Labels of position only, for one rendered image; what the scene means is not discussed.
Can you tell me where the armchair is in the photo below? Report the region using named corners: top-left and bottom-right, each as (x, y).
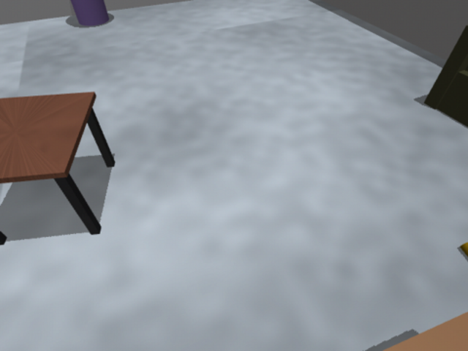
top-left (424, 25), bottom-right (468, 127)

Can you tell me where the coffee table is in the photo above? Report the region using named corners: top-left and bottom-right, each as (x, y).
top-left (0, 92), bottom-right (115, 245)

